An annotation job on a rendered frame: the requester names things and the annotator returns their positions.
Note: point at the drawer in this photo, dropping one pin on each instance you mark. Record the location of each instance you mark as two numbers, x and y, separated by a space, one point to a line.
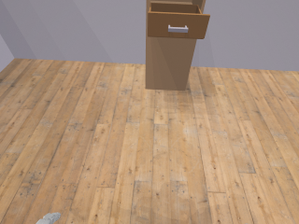
161 15

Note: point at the cabinet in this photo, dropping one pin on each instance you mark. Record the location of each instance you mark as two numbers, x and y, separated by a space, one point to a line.
169 59

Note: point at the robot left hand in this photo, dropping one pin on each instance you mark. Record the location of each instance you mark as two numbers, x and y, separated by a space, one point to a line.
49 218

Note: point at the handle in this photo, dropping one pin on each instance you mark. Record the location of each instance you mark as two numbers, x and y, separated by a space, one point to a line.
178 29

